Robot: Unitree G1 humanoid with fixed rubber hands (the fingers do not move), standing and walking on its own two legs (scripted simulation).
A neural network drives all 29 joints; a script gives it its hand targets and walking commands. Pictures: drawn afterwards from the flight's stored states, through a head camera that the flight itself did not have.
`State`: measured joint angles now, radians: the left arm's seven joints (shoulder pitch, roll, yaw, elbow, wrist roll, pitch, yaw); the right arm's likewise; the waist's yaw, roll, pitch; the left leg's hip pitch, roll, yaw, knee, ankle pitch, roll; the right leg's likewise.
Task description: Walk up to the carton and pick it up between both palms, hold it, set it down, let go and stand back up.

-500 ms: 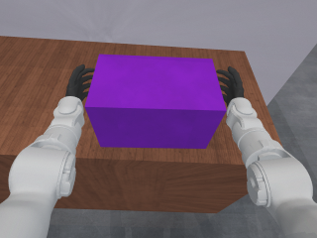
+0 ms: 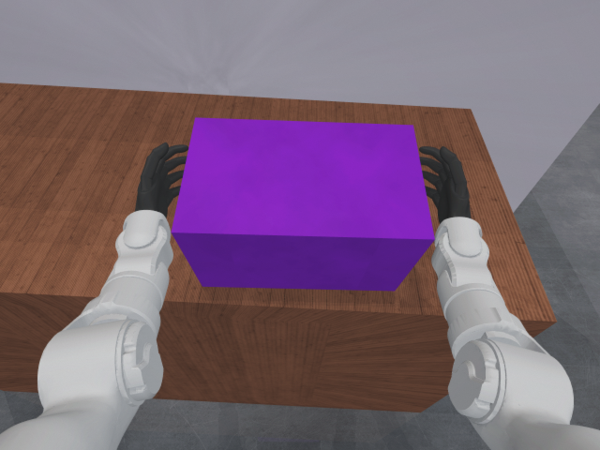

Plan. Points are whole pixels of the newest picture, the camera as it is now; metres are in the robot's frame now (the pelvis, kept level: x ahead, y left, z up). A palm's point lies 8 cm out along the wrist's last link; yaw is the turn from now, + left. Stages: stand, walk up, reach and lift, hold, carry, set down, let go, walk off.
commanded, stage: reach and lift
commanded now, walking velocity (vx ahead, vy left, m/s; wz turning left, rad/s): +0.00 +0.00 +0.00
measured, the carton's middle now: (301, 210) +0.46 -0.01 +0.04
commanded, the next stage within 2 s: none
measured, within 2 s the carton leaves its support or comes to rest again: neither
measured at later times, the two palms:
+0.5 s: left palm (141, 207) +0.41 +0.20 +0.11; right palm (455, 213) +0.39 -0.20 +0.11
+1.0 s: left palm (125, 200) +0.39 +0.20 +0.14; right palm (464, 199) +0.38 -0.20 +0.15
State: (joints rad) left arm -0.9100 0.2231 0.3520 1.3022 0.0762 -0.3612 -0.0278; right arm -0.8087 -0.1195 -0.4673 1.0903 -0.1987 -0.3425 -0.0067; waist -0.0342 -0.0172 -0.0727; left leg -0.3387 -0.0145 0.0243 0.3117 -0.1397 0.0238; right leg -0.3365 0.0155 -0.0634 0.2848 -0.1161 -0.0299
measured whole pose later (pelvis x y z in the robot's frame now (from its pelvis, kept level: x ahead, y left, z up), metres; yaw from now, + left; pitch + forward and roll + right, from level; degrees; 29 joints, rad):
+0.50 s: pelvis +0.00 +0.00 +0.00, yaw +1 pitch +4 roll -1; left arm -0.75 0.21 0.18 0.96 -0.02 0.01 0.01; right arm -0.69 -0.15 -0.27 0.94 0.00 -0.08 -0.03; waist -0.03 -0.01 -0.08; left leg -0.22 -0.01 0.01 0.31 -0.15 0.02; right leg -0.20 0.02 -0.08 0.24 -0.11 -0.03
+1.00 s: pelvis +0.01 +0.01 +0.00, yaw +1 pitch -1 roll -1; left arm -0.64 0.16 0.26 0.60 0.07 0.32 0.00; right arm -0.67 -0.16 -0.21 0.76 0.07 0.13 -0.03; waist -0.04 -0.02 -0.06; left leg -0.12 -0.02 0.02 0.30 -0.17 0.03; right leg -0.10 0.02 -0.07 0.23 -0.13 -0.02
